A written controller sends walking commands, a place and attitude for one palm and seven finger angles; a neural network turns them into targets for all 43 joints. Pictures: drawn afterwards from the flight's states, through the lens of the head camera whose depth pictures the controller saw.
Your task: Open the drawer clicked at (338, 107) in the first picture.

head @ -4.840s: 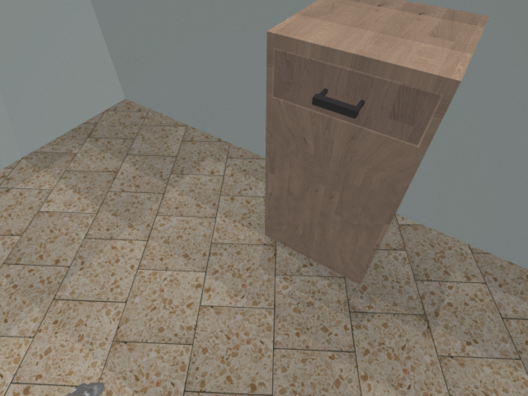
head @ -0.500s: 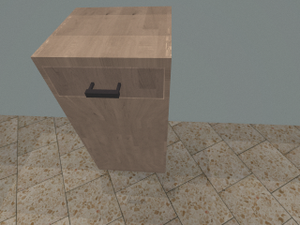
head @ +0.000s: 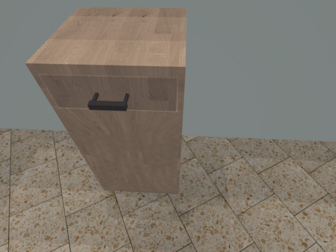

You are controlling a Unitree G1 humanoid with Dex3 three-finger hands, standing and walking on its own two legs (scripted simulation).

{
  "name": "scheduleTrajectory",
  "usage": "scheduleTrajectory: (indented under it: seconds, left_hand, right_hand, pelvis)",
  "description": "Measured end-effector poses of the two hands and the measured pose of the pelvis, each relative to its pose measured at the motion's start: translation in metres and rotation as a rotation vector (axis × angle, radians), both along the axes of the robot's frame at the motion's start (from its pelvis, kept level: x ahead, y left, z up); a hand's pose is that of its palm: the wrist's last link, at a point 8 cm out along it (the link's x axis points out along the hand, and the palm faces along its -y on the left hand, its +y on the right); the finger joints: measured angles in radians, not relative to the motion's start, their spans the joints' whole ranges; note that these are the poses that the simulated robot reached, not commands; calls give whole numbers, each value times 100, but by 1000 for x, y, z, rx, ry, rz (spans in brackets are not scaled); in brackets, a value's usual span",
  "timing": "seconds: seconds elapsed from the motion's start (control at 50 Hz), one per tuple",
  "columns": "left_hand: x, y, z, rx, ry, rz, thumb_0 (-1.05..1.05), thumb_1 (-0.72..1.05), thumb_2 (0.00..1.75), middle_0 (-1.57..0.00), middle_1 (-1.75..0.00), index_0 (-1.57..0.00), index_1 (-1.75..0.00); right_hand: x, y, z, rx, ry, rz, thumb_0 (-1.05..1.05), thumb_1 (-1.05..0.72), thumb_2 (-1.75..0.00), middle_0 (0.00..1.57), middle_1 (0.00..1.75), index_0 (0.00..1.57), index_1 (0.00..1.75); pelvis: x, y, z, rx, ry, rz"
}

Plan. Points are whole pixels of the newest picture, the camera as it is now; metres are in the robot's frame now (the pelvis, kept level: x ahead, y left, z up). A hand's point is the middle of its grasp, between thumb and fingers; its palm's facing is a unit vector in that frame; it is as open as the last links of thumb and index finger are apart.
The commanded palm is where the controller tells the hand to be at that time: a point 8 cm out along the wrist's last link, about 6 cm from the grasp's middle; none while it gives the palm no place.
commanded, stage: look again from close up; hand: left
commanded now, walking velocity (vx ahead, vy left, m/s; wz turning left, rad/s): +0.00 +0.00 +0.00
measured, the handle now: (109, 101) +0.54 +0.22 +0.03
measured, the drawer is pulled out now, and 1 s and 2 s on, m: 0.00 0.00 0.00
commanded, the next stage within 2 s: raise the hand with hooked fingers in 0.20 s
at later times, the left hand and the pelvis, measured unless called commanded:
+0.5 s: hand (83, 234) +0.17 +0.21 -0.05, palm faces -0.08 -0.65 -0.75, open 7.5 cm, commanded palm +0.13 +0.22 -0.03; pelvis +0.00 +0.01 -0.01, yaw +0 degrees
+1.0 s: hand (67, 209) +0.21 +0.24 +0.01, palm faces +0.07 -0.11 -0.99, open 10.2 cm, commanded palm +0.18 +0.24 +0.06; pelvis -0.04 +0.01 -0.02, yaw +1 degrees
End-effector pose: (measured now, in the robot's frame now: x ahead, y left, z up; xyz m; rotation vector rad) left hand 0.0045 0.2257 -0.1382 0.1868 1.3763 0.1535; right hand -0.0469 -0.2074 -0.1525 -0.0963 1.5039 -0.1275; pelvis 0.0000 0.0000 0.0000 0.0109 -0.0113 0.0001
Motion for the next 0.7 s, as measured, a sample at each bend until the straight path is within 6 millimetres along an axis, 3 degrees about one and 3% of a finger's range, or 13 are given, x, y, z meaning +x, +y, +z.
scheduleTrajectory:
  seconds: [0.32, 0.36, 0.44, 0.5, 0.54, 0.6, 0.7]
  left_hand:
    - [-2, -6, -6, -18, 26, 29, 1, 92, 89, -20, -30, -20, -30]
    - [21, 4, 10, 47, -88, -75, 3, 94, 89, -20, -30, -20, -30]
    - [99, 22, 81, 307, -483, -277, 4, 92, 88, -21, -32, -20, -32]
    - [154, 17, 134, 555, -732, -526, 3, 87, 86, -21, -34, -20, -35]
    - [175, 6, 158, 715, -857, -668, 2, 83, 85, -20, -36, -20, -37]
    - [180, -15, 167, 842, -960, -822, 1, 76, 82, -20, -40, -20, -40]
    - [149, -30, 148, 921, -965, -970, 0, 64, 78, -22, -47, -22, -47]
  right_hand:
    - [45, 2, -1, -17, -74, 18, 0, -91, -89, 20, 30, 20, 30]
    - [56, -8, 3, -63, -162, 22, 2, -93, -89, 20, 30, 20, 30]
    - [105, -28, 15, -133, -469, 6, 3, -93, -89, 20, 30, 20, 30]
    - [152, -38, 28, -147, -655, 64, 2, -93, -89, 20, 30, 20, 30]
    - [183, -41, 41, -145, -751, 95, 2, -92, -89, 20, 30, 20, 30]
    - [220, -40, 61, -126, -839, 146, 1, -91, -89, 19, 30, 20, 30]
    - [260, -24, 81, -94, -887, 260, 1, -91, -89, 19, 30, 20, 30]
  pelvis:
    - [12, 3, -2, -9, 8, 1]
    - [11, 5, -3, -11, 12, -23]
    - [5, 11, -7, 9, 39, -3]
    - [-4, 14, -12, 15, 87, -3]
    - [-10, 14, -16, 21, 113, -19]
    - [-18, 13, -22, 32, 141, -46]
    - [-29, 7, -31, 42, 161, -48]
